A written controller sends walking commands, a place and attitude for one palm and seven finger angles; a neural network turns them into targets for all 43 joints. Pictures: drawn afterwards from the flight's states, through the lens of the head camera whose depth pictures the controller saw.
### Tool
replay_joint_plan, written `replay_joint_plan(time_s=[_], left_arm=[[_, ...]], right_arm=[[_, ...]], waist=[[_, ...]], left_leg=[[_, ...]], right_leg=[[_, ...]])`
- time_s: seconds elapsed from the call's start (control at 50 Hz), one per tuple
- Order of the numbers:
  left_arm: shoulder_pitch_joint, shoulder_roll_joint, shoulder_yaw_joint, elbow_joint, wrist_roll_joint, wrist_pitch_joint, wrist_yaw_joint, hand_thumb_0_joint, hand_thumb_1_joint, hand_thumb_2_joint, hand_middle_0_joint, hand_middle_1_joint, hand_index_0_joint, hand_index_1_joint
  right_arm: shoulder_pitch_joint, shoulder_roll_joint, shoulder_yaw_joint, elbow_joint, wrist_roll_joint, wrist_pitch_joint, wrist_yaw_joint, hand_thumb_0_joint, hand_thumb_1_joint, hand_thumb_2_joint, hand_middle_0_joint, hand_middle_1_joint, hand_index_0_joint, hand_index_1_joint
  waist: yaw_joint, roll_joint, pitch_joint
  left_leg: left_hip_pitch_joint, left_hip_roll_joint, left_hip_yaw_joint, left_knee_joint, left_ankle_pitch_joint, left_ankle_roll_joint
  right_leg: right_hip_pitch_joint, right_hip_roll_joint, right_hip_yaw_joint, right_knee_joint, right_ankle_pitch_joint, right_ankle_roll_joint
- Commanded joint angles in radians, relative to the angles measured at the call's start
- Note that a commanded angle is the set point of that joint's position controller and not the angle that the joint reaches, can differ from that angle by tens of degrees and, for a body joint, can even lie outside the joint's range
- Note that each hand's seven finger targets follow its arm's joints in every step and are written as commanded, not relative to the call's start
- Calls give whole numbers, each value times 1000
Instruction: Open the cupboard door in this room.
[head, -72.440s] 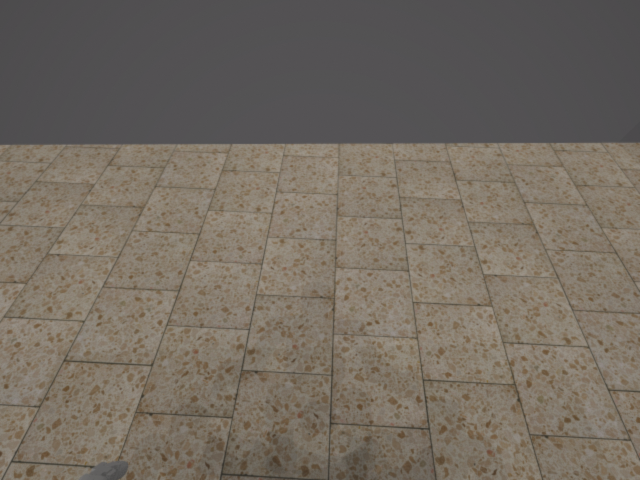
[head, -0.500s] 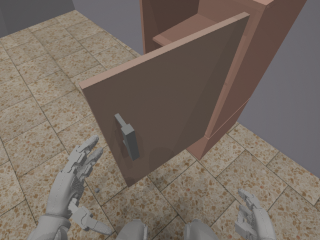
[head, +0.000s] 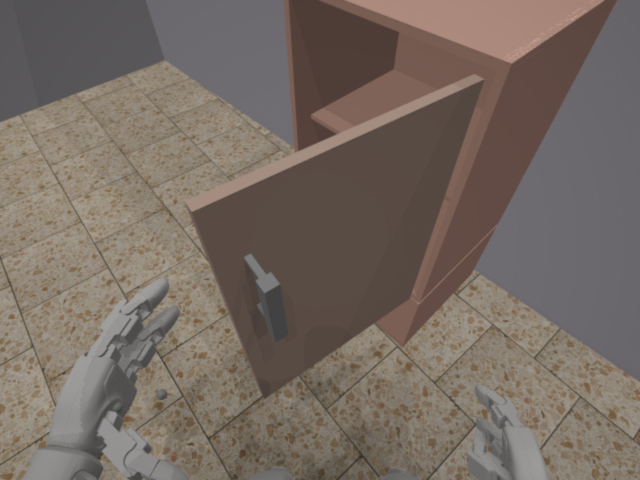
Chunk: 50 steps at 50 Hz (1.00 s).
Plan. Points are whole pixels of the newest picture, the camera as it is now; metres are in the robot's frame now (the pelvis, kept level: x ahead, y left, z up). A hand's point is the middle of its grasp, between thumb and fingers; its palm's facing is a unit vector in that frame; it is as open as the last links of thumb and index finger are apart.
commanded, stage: draw the hand back to the body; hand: left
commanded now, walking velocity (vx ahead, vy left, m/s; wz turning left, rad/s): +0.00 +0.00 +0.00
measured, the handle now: (265, 299) +0.34 +0.10 +0.03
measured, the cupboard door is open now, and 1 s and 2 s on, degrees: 81 81 81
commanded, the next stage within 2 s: step back with the hand held close in 1.22 s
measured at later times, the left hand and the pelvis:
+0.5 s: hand (66, 340) +0.22 +0.25 +0.15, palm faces +0.30 -0.87 -0.40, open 13.2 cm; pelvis +0.03 +0.02 +0.06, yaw -1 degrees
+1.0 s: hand out of the picture +0.22 +0.27 +0.23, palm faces +0.44 -0.80 -0.41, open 7.8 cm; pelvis +0.03 +0.01 +0.07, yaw -2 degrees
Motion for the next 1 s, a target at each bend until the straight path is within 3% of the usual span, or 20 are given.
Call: replay_joint_plan(time_s=[0.0, 0.12, 0.14, 0.16, 0.18, 0.26, 0.3, 0.34, 0.38, 0.46, 0.56, 0.62, 0.68, 0.74, 0.82, 0.88, 0.98], left_arm=[[-27, 137, 116, -231, -37, -51, -22, 0, -500, 300, -150, -300, -150, -300], [-48, 163, 159, -258, -53, 0, -33, 0, -325, 375, -156, -300, -156, -300], [-10, 325, 230, -301, 114, 59, 149, 0, -290, 390, -158, -300, -158, -300], [41, 180, 130, -335, 133, 100, 222, 0, -255, 405, -159, -300, -159, -300], [55, 146, 93, -332, 167, 130, 275, 0, -220, 420, -160, -300, -160, -300], [32, 175, 96, -371, 230, 174, 381, 0, -80, 480, -165, -300, -165, -300], [-4, 188, 103, -384, 246, 178, 403, 0, -10, 510, -168, -300, -168, -300], [-8, 202, 127, -363, 252, 184, 416, 0, 60, 540, -170, -300, -170, -300], [-25, 194, 124, -374, 258, 181, 418, 0, 130, 570, -173, -300, -173, -300], [-28, 196, 150, -362, 256, 178, 415, 0, 270, 630, -178, -300, -178, -300], [-21, 219, 205, -380, 250, 166, 406, 0, 445, 705, -184, -300, -184, -300], [-22, 232, 241, -387, 245, 161, 403, 0, 550, 750, -187, -300, -187, -300], [-64, 242, 263, -389, 242, 158, 399, 0, 655, 795, -191, -300, -191, -300], [-107, 272, 302, -416, 240, 146, 403, 0, 760, 840, -195, -300, -195, -300], [-138, 278, 330, -408, 233, 139, 401, 0, 900, 900, -200, -300, -200, -300], [-99, 224, 286, -327, 227, 143, 389, 0, 900, 900, -200, -300, -200, -300], [-132, 253, 303, -362, 230, 127, 392, 0, 900, 900, -200, -300, -200, -300]], right_arm=[[-70, -126, -50, -157, 11, -77, -18, 0, -900, -900, 200, 300, 200, 300], [-83, -126, -43, -140, 17, -105, -19, 0, -900, -900, 200, 300, 200, 300], [-81, -116, -60, -123, -3, -82, -44, 0, -900, -900, 200, 300, 200, 300], [-90, -93, -46, -131, -10, -75, -49, 0, -900, -900, 200, 300, 200, 300], [-76, -91, -43, -111, -8, -64, -48, 0, -900, -900, 200, 300, 200, 300], [-96, -102, -37, -89, -15, -50, -53, 0, -900, -900, 200, 300, 200, 300], [-97, -106, -34, -76, -17, -55, -57, 0, -900, -900, 200, 300, 200, 300], [-108, -111, -35, -58, -22, -58, -59, 0, -900, -900, 200, 300, 200, 300], [-114, -110, -31, -49, -21, -62, -56, 0, -900, -900, 200, 300, 200, 300], [-132, -111, -31, -22, -27, -73, -47, 0, -900, -900, 200, 300, 200, 300], [-152, -113, -37, 2, -29, -73, -28, 0, -900, -900, 200, 300, 200, 300], [-158, -111, -42, 10, -32, -67, -17, 0, -900, -900, 200, 300, 200, 300], [-167, -115, -45, 16, -32, -55, -12, 0, -900, -900, 200, 300, 200, 300], [-174, -118, -47, 25, -36, -57, -9, 0, -900, -900, 200, 300, 200, 300], [-183, -114, -49, 33, -34, -53, -6, 0, -900, -900, 200, 300, 200, 300], [-188, -115, -54, 37, -31, -40, -3, 0, -900, -900, 200, 300, 200, 300], [-203, -116, -57, 36, -33, -39, -4, 0, -900, -900, 200, 300, 200, 300]], waist=[[-5, -11, -116], [2, 17, -84], [66, -9, -128], [31, 6, -53], [24, 59, -17], [21, -18, -6], [20, 11, 4], [29, -20, 11], [31, 11, 29], [40, -19, 50], [53, 22, 51], [57, 5, 49], [53, 15, 81], [58, 46, 72], [58, 23, 91], [53, -28, 146], [58, 0, 117]], left_leg=[[70, -21, -48, -210, 240, -23], [140, -15, -56, -264, 269, -26], [158, 2, -33, -313, 263, -16], [174, -6, -23, -337, 251, -16], [205, -1, -19, -356, 256, -16], [300, 15, -36, -428, 338, -10], [357, 19, -37, -467, 363, -11], [393, 22, -38, -501, 406, -12], [436, 26, -42, -539, 445, -19], [497, 36, -46, -595, 556, -32], [564, 44, -38, -647, 665, -48], [595, 47, -28, -663, 717, -49], [603, 48, -25, -683, 710, -49], [625, 48, -26, -698, 711, -51], [633, 44, -19, -712, 663, -45], [623, 44, -13, -727, 588, -31], [620, 34, -9, -738, 504, -19]], right_leg=[[229, 15, 108, -206, 129, 16], [270, 20, 92, -244, 169, 16], [329, -12, 162, -305, 150, 1], [317, -18, 158, -338, 147, 9], [324, -20, 142, -348, 156, 10], [394, -13, 112, -385, 226, 16], [418, -17, 109, -409, 243, 17], [466, -16, 106, -438, 275, 16], [487, -16, 106, -458, 284, 20], [563, -14, 102, -501, 351, 19], [642, -12, 108, -546, 416, 16], [673, -10, 111, -570, 459, 18], [685, -6, 117, -593, 464, 18], [706, -7, 121, -609, 465, 14], [706, -5, 126, -627, 451, 16], [687, -6, 128, -650, 414, 17], [711, -8, 141, -662, 383, 14]])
